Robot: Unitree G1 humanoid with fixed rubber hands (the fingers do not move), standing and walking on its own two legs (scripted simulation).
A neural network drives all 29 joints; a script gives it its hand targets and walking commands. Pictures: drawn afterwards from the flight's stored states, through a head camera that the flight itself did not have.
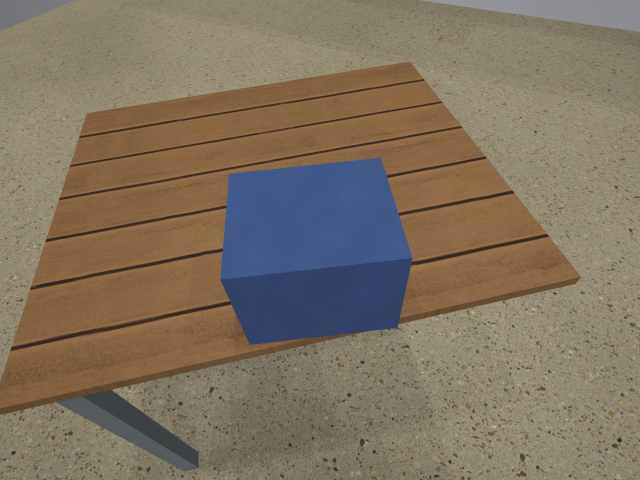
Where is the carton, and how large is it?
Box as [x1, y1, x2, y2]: [220, 158, 412, 344]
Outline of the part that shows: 380,158 229,174 220,279 250,344 397,327 412,258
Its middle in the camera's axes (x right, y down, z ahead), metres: -0.01 +0.02 +0.55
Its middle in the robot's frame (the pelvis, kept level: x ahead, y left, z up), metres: +0.41 +0.01 +0.03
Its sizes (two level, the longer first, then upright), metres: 0.217 0.181 0.170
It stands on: a table, 0.71 m high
